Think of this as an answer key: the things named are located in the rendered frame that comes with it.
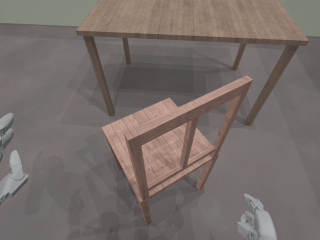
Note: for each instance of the left robot hand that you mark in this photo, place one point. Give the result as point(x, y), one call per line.
point(15, 180)

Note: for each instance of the right robot hand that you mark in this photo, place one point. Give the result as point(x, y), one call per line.
point(260, 224)

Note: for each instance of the table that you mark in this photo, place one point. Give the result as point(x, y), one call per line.
point(227, 21)

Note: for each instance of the chair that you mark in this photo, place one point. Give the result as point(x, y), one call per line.
point(160, 144)

